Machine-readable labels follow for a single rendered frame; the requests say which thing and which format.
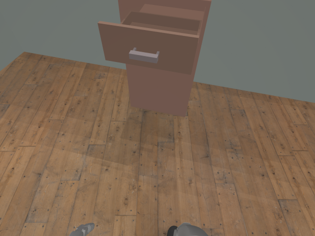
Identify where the robot right foot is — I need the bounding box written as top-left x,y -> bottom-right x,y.
167,226 -> 177,236

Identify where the cabinet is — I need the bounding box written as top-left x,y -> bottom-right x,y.
118,0 -> 212,117

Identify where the drawer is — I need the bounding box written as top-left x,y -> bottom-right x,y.
97,11 -> 202,75

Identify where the robot left hand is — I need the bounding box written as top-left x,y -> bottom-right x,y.
69,223 -> 95,236

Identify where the robot right thigh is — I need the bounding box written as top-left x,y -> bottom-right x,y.
173,225 -> 208,236

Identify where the handle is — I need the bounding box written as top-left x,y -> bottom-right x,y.
129,47 -> 159,63

